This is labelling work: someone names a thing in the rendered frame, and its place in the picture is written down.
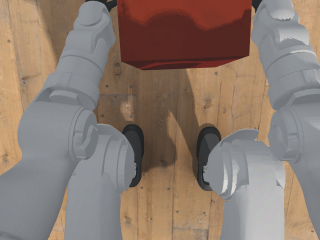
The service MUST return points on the robot left forearm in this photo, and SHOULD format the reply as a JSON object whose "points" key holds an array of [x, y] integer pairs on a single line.
{"points": [[82, 62]]}

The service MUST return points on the left robot hand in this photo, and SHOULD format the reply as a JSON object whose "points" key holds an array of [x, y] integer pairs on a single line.
{"points": [[110, 4]]}

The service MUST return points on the carton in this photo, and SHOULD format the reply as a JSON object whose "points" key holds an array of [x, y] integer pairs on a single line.
{"points": [[183, 34]]}

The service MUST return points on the robot right upper arm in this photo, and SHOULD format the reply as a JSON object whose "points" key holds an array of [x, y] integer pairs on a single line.
{"points": [[294, 136]]}

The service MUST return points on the robot right forearm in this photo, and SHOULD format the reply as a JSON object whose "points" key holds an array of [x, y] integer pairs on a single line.
{"points": [[286, 54]]}

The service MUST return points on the right robot hand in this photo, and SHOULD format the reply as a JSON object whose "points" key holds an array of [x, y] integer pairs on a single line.
{"points": [[255, 4]]}

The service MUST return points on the robot left upper arm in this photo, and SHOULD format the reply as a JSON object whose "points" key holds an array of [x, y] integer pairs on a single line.
{"points": [[53, 138]]}

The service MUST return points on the robot right thigh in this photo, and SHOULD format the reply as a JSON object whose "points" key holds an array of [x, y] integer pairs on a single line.
{"points": [[244, 173]]}

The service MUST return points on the robot right shin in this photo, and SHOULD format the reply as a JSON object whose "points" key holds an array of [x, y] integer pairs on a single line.
{"points": [[242, 134]]}

